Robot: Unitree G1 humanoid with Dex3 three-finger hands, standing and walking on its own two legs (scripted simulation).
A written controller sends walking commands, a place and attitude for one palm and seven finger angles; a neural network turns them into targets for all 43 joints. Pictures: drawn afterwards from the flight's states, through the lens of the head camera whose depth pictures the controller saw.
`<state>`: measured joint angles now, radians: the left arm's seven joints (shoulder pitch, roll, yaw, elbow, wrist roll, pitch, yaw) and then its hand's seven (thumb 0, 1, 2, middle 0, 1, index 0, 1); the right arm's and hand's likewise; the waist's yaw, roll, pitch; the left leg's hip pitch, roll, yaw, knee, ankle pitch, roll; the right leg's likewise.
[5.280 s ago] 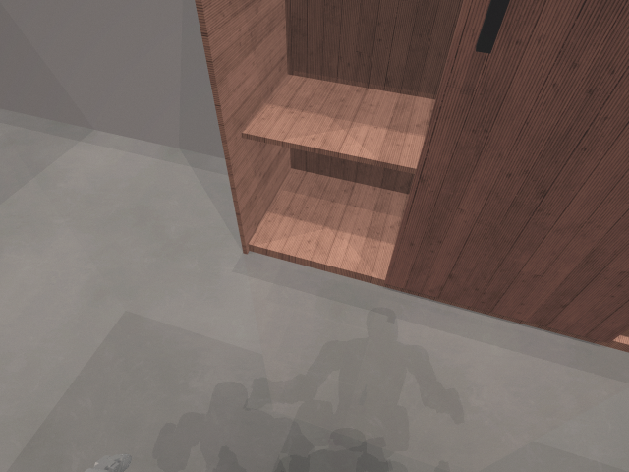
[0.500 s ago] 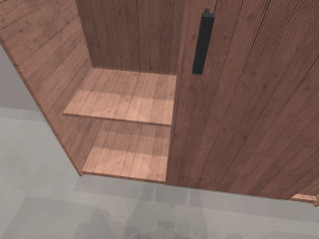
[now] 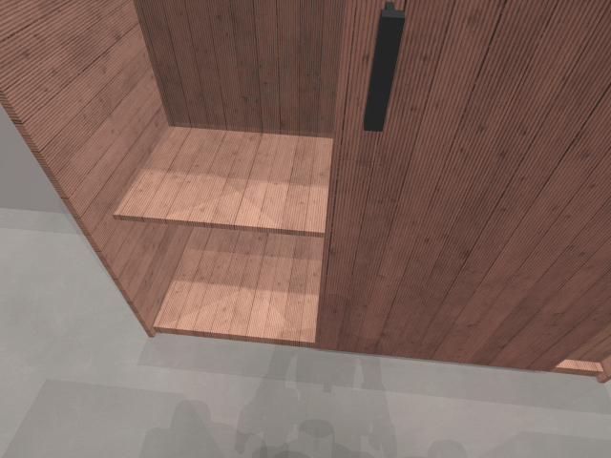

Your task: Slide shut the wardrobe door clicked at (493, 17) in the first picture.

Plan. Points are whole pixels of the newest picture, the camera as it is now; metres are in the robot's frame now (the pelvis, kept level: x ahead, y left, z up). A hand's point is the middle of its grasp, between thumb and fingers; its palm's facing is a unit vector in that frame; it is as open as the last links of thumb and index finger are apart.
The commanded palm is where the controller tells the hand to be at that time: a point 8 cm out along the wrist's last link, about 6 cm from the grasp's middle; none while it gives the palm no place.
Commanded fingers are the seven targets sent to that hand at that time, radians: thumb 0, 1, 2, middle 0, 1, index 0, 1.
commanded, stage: come to a stop and stand still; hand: right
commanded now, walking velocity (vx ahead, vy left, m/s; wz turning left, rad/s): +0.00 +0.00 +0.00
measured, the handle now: (381, 68) +0.56 -0.06 +0.25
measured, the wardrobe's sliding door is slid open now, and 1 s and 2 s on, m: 0.57 0.57 0.57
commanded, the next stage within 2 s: look again from close up in 0.04 s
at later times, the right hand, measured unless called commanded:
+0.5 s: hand out of the picture -0.03 -0.18 -0.18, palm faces +0.03 +0.99 -0.15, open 7.4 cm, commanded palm none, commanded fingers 0.00 -0.90 -0.90 0.20 0.30 0.20 0.30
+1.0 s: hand out of the picture -0.08 -0.17 -0.18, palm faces +0.05 +0.99 -0.13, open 7.4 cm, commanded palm none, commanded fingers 0.00 -0.90 -0.90 0.20 0.30 0.20 0.30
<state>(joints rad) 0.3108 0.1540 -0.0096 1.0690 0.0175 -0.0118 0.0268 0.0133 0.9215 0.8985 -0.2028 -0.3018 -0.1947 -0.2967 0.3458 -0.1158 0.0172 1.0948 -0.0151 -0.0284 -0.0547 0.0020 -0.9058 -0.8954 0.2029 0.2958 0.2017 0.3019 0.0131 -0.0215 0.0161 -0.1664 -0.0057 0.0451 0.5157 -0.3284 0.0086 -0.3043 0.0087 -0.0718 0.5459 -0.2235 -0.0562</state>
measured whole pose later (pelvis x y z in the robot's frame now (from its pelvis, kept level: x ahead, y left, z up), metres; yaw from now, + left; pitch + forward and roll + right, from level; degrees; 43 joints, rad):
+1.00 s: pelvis -0.03 -0.02 +0.00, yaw +0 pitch +0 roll +1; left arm 0.31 0.13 0.00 1.11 0.01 0.00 0.02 0.01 0.91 0.90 -0.20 -0.30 -0.20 -0.30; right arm 0.42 -0.11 0.00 1.09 -0.03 -0.01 -0.04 0.00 -0.91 -0.90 0.20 0.30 0.20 0.30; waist -0.01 0.02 -0.01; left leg -0.20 0.02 0.03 0.47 -0.26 -0.02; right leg -0.31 0.04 -0.09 0.44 -0.13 -0.09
